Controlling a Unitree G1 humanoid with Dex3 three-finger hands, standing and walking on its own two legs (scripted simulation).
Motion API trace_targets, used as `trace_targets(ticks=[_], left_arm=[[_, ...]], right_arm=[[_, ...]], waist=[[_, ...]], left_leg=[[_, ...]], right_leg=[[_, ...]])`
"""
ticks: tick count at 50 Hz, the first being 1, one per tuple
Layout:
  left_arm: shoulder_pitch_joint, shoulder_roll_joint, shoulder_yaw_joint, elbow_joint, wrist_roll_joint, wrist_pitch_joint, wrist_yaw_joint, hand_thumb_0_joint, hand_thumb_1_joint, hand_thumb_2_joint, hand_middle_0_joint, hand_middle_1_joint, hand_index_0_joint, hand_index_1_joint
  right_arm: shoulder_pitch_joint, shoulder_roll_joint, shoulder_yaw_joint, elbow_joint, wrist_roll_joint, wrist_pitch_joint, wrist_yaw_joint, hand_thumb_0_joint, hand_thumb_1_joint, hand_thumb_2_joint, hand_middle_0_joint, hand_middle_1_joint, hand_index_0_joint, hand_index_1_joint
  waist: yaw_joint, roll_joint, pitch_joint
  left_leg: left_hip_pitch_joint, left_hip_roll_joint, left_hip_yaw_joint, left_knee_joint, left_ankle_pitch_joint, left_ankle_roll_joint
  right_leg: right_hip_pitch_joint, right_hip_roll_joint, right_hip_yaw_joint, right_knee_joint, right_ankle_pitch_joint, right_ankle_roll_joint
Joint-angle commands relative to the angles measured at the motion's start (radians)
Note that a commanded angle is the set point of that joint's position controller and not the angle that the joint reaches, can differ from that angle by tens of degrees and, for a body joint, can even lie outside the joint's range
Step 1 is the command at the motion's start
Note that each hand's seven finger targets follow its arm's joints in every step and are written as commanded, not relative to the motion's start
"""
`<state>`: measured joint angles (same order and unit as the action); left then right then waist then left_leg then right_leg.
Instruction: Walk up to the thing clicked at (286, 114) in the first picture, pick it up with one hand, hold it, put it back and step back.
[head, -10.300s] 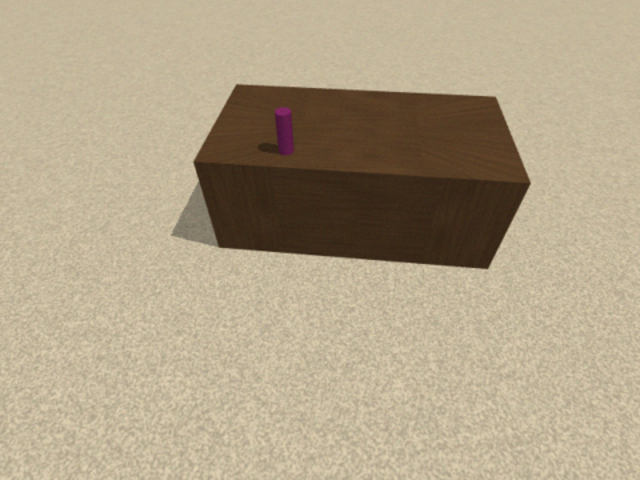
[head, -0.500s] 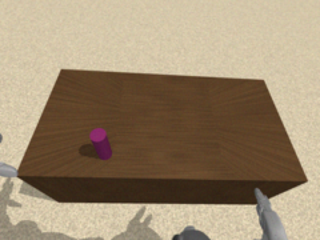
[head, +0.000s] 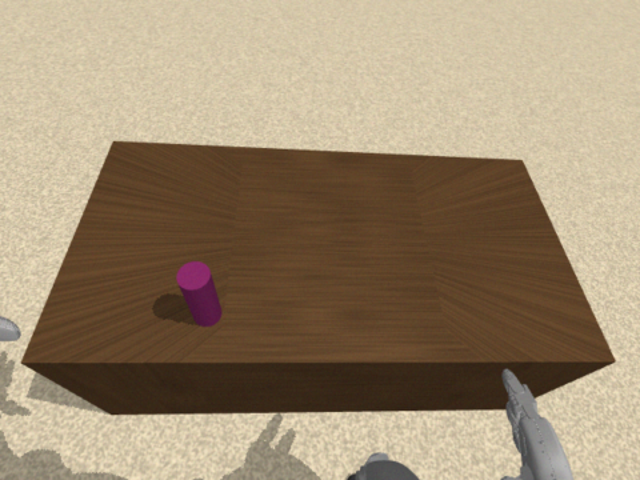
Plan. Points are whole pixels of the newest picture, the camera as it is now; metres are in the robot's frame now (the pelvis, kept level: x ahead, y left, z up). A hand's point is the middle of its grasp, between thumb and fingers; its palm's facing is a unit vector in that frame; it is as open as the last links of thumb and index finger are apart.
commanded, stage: go down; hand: left
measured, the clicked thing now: (201, 296) +0.46 +0.19 -0.20
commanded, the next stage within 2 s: approach in 0.14 s
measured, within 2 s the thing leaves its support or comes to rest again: neither
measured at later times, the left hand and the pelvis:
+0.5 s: hand (17, 271) +0.39 +0.36 +0.02, palm faces +0.18 -0.98 +0.01, open 17.6 cm; pelvis -0.02 +0.00 -0.02, yaw +0 degrees
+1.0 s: hand (169, 320) +0.42 +0.24 -0.20, palm faces +0.05 -1.00 +0.06, open 17.7 cm; pelvis -0.06 -0.01 -0.14, yaw -1 degrees
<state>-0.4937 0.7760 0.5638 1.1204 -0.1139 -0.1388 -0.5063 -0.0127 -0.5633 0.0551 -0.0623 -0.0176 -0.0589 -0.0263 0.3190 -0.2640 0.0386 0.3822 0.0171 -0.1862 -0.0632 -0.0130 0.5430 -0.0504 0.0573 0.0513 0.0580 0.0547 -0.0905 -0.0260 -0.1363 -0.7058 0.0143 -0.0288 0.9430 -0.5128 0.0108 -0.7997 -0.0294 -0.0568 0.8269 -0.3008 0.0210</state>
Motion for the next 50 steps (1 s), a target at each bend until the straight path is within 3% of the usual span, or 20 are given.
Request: trace_targets(ticks=[1,6,7,12,13,15,19,22,23,25,28,30,33,36,39,41,43,44,46,50], left_arm=[[-0.284,0.397,0.064,-0.189,-0.037,-0.061,-0.005,0.000,-0.576,0.055,-0.060,-0.026,-0.058,-0.033],[-0.318,0.374,0.051,-0.177,-0.047,-0.066,-0.024,0.000,-0.584,0.064,-0.056,-0.024,-0.051,-0.034],[-0.355,0.419,0.073,-0.217,-0.046,-0.070,-0.022,0.000,-0.597,0.065,-0.059,-0.028,-0.052,-0.039],[-0.337,0.445,0.081,-0.135,-0.032,-0.071,-0.024,0.000,-0.539,0.132,-0.057,-0.050,-0.029,-0.082],[-0.366,0.477,0.100,-0.176,-0.034,-0.078,-0.026,0.000,-0.547,0.052,-0.067,-0.021,-0.054,-0.034],[-0.363,0.421,0.073,-0.126,-0.040,-0.085,-0.034,0.000,-0.540,0.017,-0.055,-0.014,-0.045,-0.026],[-0.351,0.333,0.055,-0.043,-0.079,-0.144,-0.049,0.000,-0.573,0.010,-0.054,-0.017,-0.046,-0.027],[-0.417,0.302,0.063,-0.101,-0.119,-0.226,-0.068,0.000,-0.571,0.013,-0.047,-0.021,-0.044,-0.027],[-0.382,0.265,0.057,-0.038,-0.131,-0.243,-0.077,0.000,-0.561,0.011,-0.048,-0.022,-0.045,-0.028],[-0.456,0.278,0.064,-0.144,-0.146,-0.299,-0.080,0.000,-0.560,0.019,-0.043,-0.029,-0.041,-0.033],[-0.428,0.269,0.068,-0.080,-0.157,-0.346,-0.079,0.000,-0.565,0.017,-0.052,-0.038,-0.048,-0.042],[-0.356,0.275,0.080,0.003,-0.151,-0.373,-0.071,0.000,-0.587,0.016,-0.058,-0.043,-0.055,-0.048],[-0.397,0.318,0.107,-0.047,-0.131,-0.428,-0.045,0.000,-0.587,0.022,-0.061,-0.050,-0.056,-0.057],[-0.422,0.323,0.127,-0.095,-0.118,-0.487,-0.019,0.000,-0.606,0.016,-0.067,-0.051,-0.060,-0.059],[-0.452,0.273,0.104,-0.082,-0.097,-0.517,0.004,0.000,-0.611,0.019,-0.069,-0.057,-0.060,-0.065],[-0.484,0.240,0.086,-0.127,-0.089,-0.532,0.025,0.000,-0.611,0.040,-0.067,-0.057,-0.053,-0.071],[-0.464,0.219,0.068,-0.079,-0.076,-0.540,0.046,0.000,-0.611,0.033,-0.064,-0.064,-0.057,-0.072],[-0.473,0.248,0.084,-0.116,-0.070,-0.546,0.061,0.000,-0.611,0.037,-0.067,-0.068,-0.059,-0.076],[-0.471,0.190,0.047,-0.074,-0.049,-0.558,0.083,0.000,-0.611,0.034,-0.064,-0.072,-0.061,-0.077],[-0.470,0.184,0.056,-0.111,-0.025,-0.584,0.140,0.000,-0.611,0.003,-0.057,-0.079,-0.075,-0.063]], right_arm=[[0.049,-0.186,-0.101,-0.143,0.004,-0.055,-0.017,0.000,0.554,-0.048,0.049,0.050,0.049,0.050],[0.009,-0.155,-0.063,-0.173,0.005,-0.064,-0.013,0.000,0.551,-0.051,0.049,0.050,0.049,0.050],[0.015,-0.168,-0.079,-0.176,0.004,-0.062,-0.015,0.000,0.549,-0.052,0.049,0.050,0.049,0.050],[0.020,-0.180,-0.081,-0.198,0.000,-0.058,-0.016,0.000,0.552,-0.050,0.049,0.050,0.049,0.050],[0.029,-0.198,-0.102,-0.205,0.001,-0.054,-0.019,0.000,0.566,-0.046,0.048,0.051,0.048,0.051],[0.041,-0.186,-0.101,-0.157,-0.002,-0.056,-0.014,0.000,0.569,-0.045,0.048,0.051,0.049,0.051],[-0.017,-0.183,-0.096,-0.188,-0.001,-0.067,-0.001,0.000,0.571,-0.043,0.048,0.051,0.048,0.051],[-0.011,-0.141,-0.053,-0.207,-0.004,-0.075,0.009,0.000,0.579,-0.041,0.048,0.051,0.049,0.051],[-0.016,-0.156,-0.066,-0.249,-0.006,-0.079,0.010,0.000,0.578,-0.041,0.048,0.051,0.049,0.051],[0.005,-0.183,-0.088,-0.273,-0.012,-0.086,0.008,0.000,0.575,-0.043,0.048,0.051,0.049,0.051],[0.019,-0.204,-0.101,-0.291,-0.019,-0.085,0.012,0.000,0.565,-0.045,0.049,0.051,0.049,0.051],[0.049,-0.233,-0.124,-0.280,-0.023,-0.083,0.011,0.000,0.563,-0.044,0.049,0.051,0.049,0.051],[0.069,-0.249,-0.147,-0.362,-0.037,-0.083,0.026,0.000,0.556,-0.045,0.049,0.050,0.049,0.050],[0.086,-0.218,-0.127,-0.435,-0.046,-0.089,0.043,0.000,0.541,-0.049,0.049,0.050,0.049,0.050],[0.063,-0.230,-0.150,-0.503,-0.058,-0.096,0.047,0.000,0.526,-0.054,0.049,0.050,0.049,0.050],[0.056,-0.219,-0.140,-0.544,-0.062,-0.099,0.055,0.000,0.523,-0.056,0.049,0.050,0.049,0.050],[0.058,-0.243,-0.173,-0.568,-0.065,-0.100,0.054,0.000,0.523,-0.055,0.049,0.050,0.049,0.050],[0.080,-0.266,-0.205,-0.576,-0.067,-0.098,0.053,0.000,0.523,-0.054,0.049,0.050,0.049,0.050],[0.099,-0.273,-0.216,-0.612,-0.070,-0.101,0.057,0.000,0.526,-0.053,0.049,0.050,0.049,0.050],[0.151,-0.298,-0.278,-0.697,-0.066,-0.100,0.068,0.000,0.542,-0.045,0.049,0.050,0.049,0.050]], waist=[[0.008,0.202,-0.318],[0.007,0.196,-0.324],[0.015,0.222,-0.368],[0.007,0.185,-0.351],[0.005,0.201,-0.377],[-0.009,0.197,-0.290],[-0.038,0.124,-0.241],[-0.045,0.179,-0.341],[-0.067,0.134,-0.349],[-0.081,0.194,-0.445],[-0.104,0.150,-0.413],[-0.117,0.159,-0.370],[-0.117,0.218,-0.436],[-0.115,0.275,-0.521],[-0.148,0.328,-0.563],[-0.148,0.389,-0.622],[-0.161,0.382,-0.608],[-0.167,0.399,-0.642],[-0.190,0.383,-0.597],[-0.219,0.356,-0.620]], left_leg=[[0.140,-0.005,-0.018,-0.142,0.477,-0.033],[0.130,-0.005,-0.018,-0.125,0.504,-0.029],[0.149,-0.007,-0.016,-0.117,0.530,-0.030],[0.103,-0.011,-0.016,-0.109,0.514,-0.028],[0.116,-0.015,-0.011,-0.103,0.511,-0.026],[0.075,-0.014,-0.012,-0.100,0.459,-0.026],[-0.029,-0.011,-0.020,-0.059,0.359,-0.018],[-0.030,-0.012,-0.018,-0.007,0.366,-0.022],[-0.051,-0.011,-0.021,0.010,0.364,-0.020],[-0.012,-0.013,-0.019,0.047,0.397,-0.026],[-0.110,-0.014,-0.029,0.103,0.396,-0.024],[-0.144,-0.012,-0.037,0.135,0.385,-0.028],[-0.171,-0.014,-0.045,0.192,0.374,-0.036],[-0.222,-0.024,-0.038,0.259,0.382,-0.037],[-0.224,-0.016,-0.051,0.304,0.390,-0.046],[-0.229,-0.017,-0.052,0.327,0.383,-0.053],[-0.272,-0.016,-0.057,0.348,0.344,-0.052],[-0.303,-0.021,-0.047,0.368,0.339,-0.050],[-0.338,-0.019,-0.054,0.385,0.284,-0.048],[-0.420,-0.029,-0.043,0.424,0.206,-0.034]], right_leg=[[0.239,0.018,0.014,-0.035,0.207,-0.060],[0.225,0.017,0.015,-0.021,0.220,-0.058],[0.238,0.015,0.018,-0.017,0.243,-0.058],[0.259,0.012,0.020,-0.008,0.252,-0.058],[0.259,0.010,0.025,-0.011,0.260,-0.056],[0.190,0.015,0.020,0.000,0.214,-0.057],[0.098,0.020,0.012,0.031,0.139,-0.056],[0.074,0.019,0.014,0.080,0.151,-0.057],[0.061,0.020,0.013,0.088,0.152,-0.055],[0.049,0.018,0.017,0.123,0.182,-0.059],[-0.016,0.020,0.014,0.171,0.185,-0.061],[-0.093,0.023,0.010,0.207,0.162,-0.062],[-0.156,0.022,0.006,0.264,0.139,-0.068],[-0.156,0.018,0.011,0.338,0.166,-0.070],[-0.246,0.023,0.004,0.398,0.145,-0.074],[-0.272,0.023,0.004,0.433,0.133,-0.081],[-0.312,0.027,0.000,0.467,0.112,-0.081],[-0.298,0.024,0.006,0.484,0.126,-0.082],[-0.367,0.028,-0.002,0.509,0.083,-0.083],[-0.350,0.027,0.002,0.541,0.062,-0.077]])
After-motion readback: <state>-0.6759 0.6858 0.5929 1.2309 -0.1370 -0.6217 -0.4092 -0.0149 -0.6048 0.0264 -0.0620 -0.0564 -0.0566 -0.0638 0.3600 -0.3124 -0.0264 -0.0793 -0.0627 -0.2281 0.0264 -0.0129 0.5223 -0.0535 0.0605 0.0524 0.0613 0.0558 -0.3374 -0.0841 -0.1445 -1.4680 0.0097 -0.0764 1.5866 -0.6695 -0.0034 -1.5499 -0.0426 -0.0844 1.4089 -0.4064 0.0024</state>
